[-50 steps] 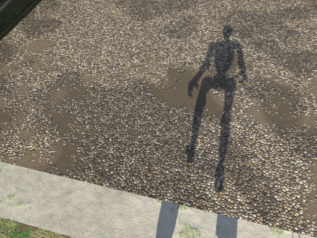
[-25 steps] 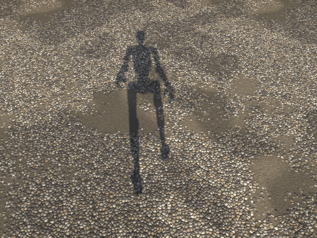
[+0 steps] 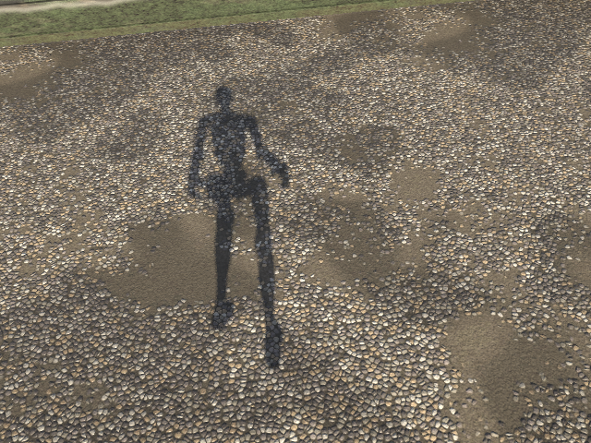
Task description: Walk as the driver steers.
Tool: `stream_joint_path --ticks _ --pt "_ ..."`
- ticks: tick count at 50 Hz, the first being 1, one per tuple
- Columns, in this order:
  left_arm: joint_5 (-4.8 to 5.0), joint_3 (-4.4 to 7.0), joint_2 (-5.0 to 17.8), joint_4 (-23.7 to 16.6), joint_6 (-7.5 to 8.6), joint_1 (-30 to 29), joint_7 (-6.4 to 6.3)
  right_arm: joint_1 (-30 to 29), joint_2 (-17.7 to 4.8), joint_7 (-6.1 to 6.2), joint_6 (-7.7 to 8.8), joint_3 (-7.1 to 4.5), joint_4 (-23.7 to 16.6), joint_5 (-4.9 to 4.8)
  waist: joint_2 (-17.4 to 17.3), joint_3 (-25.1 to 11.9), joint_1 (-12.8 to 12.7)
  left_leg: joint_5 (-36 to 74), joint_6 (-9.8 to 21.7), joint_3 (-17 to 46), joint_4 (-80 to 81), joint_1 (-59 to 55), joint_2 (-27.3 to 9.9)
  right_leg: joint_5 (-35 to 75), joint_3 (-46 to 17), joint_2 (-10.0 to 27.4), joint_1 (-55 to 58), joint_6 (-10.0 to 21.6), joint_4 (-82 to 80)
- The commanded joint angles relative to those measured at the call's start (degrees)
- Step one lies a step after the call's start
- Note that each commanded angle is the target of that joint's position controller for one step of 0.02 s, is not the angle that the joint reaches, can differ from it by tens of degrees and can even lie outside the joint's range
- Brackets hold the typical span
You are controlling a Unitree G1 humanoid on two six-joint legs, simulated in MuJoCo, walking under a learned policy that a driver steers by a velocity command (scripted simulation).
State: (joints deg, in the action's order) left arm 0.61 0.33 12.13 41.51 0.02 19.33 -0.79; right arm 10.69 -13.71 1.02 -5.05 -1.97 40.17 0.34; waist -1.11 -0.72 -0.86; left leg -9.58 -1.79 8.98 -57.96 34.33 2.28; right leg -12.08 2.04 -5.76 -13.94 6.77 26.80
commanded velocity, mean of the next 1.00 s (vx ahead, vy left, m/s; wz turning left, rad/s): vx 0.50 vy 0.00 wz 0.32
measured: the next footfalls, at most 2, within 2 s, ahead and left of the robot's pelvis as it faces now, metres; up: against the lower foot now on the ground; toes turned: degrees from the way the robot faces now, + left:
left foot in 0.18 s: +0.06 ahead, +0.14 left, +0.00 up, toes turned +11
right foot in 0.52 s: +0.10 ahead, -0.07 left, +0.00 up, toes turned +8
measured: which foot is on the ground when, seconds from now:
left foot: up 0.00-0.16, down 0.18-1.00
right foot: down 0.00-0.22, up 0.24-0.50, down 0.52-1.00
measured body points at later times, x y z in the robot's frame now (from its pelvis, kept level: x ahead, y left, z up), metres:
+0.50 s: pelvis +0.01 +0.01 -0.01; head +0.03 +0.02 +0.44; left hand +0.17 +0.29 -0.08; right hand +0.24 -0.17 -0.10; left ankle +0.04 +0.10 -0.74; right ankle +0.06 -0.09 -0.73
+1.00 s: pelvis +0.04 +0.04 -0.01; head +0.03 +0.03 +0.44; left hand +0.11 +0.31 -0.10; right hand +0.32 -0.08 -0.07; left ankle +0.03 +0.13 -0.74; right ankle +0.06 -0.09 -0.74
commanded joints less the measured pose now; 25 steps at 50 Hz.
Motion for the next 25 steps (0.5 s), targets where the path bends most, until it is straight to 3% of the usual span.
stream_joint_path --ticks 1,3,4,6,7,8,9,10,11,12,13,14,15,17,19,20,21,22,23,25 --pt "-0.08 2.10 8.4 -5.1 1.98 -3.9 -0.18 -3.2 -3.8 -0.36 0.72 -0.73 -4.0 1.20 5.5 2.3 1.0 3.2 1.0 -3.0 7.1 -5.8 0.4 12.7 -8.7 15.1 -4.9 -3.0 -10.1" --pt "-0.97 2.20 8.4 -4.8 2.06 -2.3 -0.16 -1.3 -3.4 -0.58 0.22 -0.28 -3.6 1.58 7.5 -0.5 -0.1 -3.9 1.8 -8.3 5.3 -10.1 0.7 26.3 -6.4 15.3 -2.6 -2.3 -6.2" --pt "-1.01 1.77 7.5 -5.1 1.72 -3.4 -0.51 -3.3 -3.1 -0.30 0.43 0.20 -4.8 1.10 6.0 -0.2 0.3 -6.8 2.2 -6.5 12.1 -10.0 -0.7 30.9 -6.0 16.2 -0.2 -2.1 -6.4" --pt "-1.70 2.11 8.4 -4.9 0.55 -3.2 -1.23 -2.7 -2.9 -0.27 0.70 0.75 -5.2 0.57 6.8 -2.1 -0.8 -11.4 3.6 -8.0 15.9 -11.4 -1.1 32.4 -6.4 17.3 5.3 -0.8 -3.4" --pt "-2.28 1.67 7.1 -4.7 -0.13 -3.9 -1.50 -1.4 -2.3 -0.11 1.22 1.19 -5.5 0.76 7.0 -1.7 -1.2 -12.0 4.9 -7.3 19.0 -11.9 -2.1 33.9 -5.9 17.1 6.2 -1.1 -1.9" --pt "-2.38 1.70 7.4 -5.0 -0.67 -5.4 -1.83 0.9 -1.7 -0.02 1.66 1.42 -5.3 0.84 6.5 -3.4 -0.1 -10.7 6.4 -8.1 22.4 -15.0 -1.7 33.3 -5.4 16.6 6.8 -1.3 1.3" --pt "-1.84 1.03 5.7 -6.1 -1.23 -8.8 -1.97 4.0 -0.4 0.27 1.86 1.92 -4.8 1.36 5.1 -5.4 1.6 -4.4 7.8 -8.9 27.7 -19.8 -1.1 35.1 -3.3 14.6 6.6 -2.2 6.5" --pt "-1.96 0.99 6.3 -7.7 -1.66 -10.4 -2.15 8.5 -2.1 0.59 2.45 1.42 -4.1 1.93 1.1 -8.3 3.1 9.6 10.3 -3.0 26.0 -29.9 -3.9 30.7 -1.4 11.4 -0.7 -3.9 15.3" --pt "-2.87 0.12 4.3 -11.1 -2.27 -11.2 -1.61 6.4 -8.5 0.34 2.25 -0.61 -4.2 0.25 -9.4 -8.7 1.6 23.6 16.4 10.0 24.5 -33.8 -9.9 9.5 1.5 2.8 -13.8 -8.0 18.6" --pt "-3.68 0.99 7.0 -12.2 -2.68 -16.1 -1.65 5.7 -9.1 0.05 1.98 -0.84 -5.7 -0.19 -14.0 -6.0 5.6 32.4 20.6 19.5 30.0 -33.0 -16.4 -19.0 0.9 -0.9 -23.0 -10.0 28.4" --pt "-3.34 1.59 8.1 -12.2 -2.61 -16.9 -1.71 5.1 -9.1 0.30 1.95 -0.78 -7.1 0.34 -10.6 -5.0 5.3 37.1 22.7 20.5 30.2 -30.4 -17.2 -20.9 -3.3 -0.8 -25.8 -11.7 38.0" --pt "-3.09 1.74 8.5 -11.8 -2.25 -16.3 -1.47 2.7 -7.2 0.67 1.76 -0.24 -8.0 0.58 -5.7 -4.8 3.4 39.3 21.6 17.9 29.5 -27.5 -15.9 -17.6 -4.7 0.0 -25.8 -12.8 42.0" --pt "-2.83 1.56 8.1 -12.1 -2.18 -15.8 -1.41 0.2 -6.3 0.95 1.77 0.17 -8.5 0.36 -4.0 -4.3 1.3 39.0 19.5 15.1 29.6 -23.4 -13.6 -14.1 -5.0 1.1 -24.2 -13.3 41.4" --pt "-3.73 0.78 5.9 -12.2 -2.98 -15.6 -1.78 -4.1 -5.0 0.73 2.20 0.69 -10.0 0.72 -3.9 -5.8 -0.4 36.5 16.0 11.3 30.3 -20.1 -9.4 -11.9 -4.8 2.1 -19.1 -13.8 35.8" --pt "-3.67 0.14 4.3 -11.7 -3.93 -15.1 -2.00 -6.5 -4.2 0.18 2.86 0.98 -10.6 0.64 -4.2 -6.9 -0.7 32.2 12.7 8.8 29.7 -19.0 -5.9 -10.0 -3.9 2.8 -13.6 -13.6 25.5" --pt "-3.55 -0.26 3.2 -12.1 -4.63 -15.8 -2.12 -5.8 -4.2 -0.15 3.24 0.95 -10.4 0.53 -5.2 -7.5 0.2 27.6 11.9 8.9 30.5 -18.7 -4.8 -9.9 -3.3 2.4 -10.5 -13.0 20.2" --pt "-2.84 -0.44 3.5 -12.6 -4.72 -17.3 -1.40 -4.7 -6.6 -0.09 3.08 0.36 -9.6 0.74 -7.1 -8.5 1.1 19.3 11.6 12.4 33.2 -18.9 -5.3 -10.1 -2.7 1.4 -7.7 -11.5 19.7" --pt "-1.69 -0.02 4.2 -12.2 -4.93 -17.6 -0.90 -5.8 -7.8 -0.29 2.96 -0.40 -9.9 0.17 -6.4 -9.1 0.5 7.3 11.6 14.8 34.6 -19.2 -6.3 -8.6 -3.1 1.3 -5.6 -10.4 17.9" --pt "-1.59 -0.17 3.9 -12.3 -4.83 -18.8 -0.49 -6.7 -7.5 -0.41 2.49 -0.46 -10.5 -0.36 -5.0 -7.8 1.2 -2.7 11.2 16.7 36.2 -17.6 -6.2 -7.7 -3.3 1.8 -3.8 -9.6 14.1" --pt "-1.93 -1.02 0.9 -11.8 -4.08 -17.7 0.19 -8.6 -7.1 -0.35 1.18 -0.50 -11.1 -1.37 -2.5 -4.9 0.1 -14.9 9.3 18.3 37.3 -11.9 -5.1 -3.2 -2.2 2.5 4.9 -7.7 4.1"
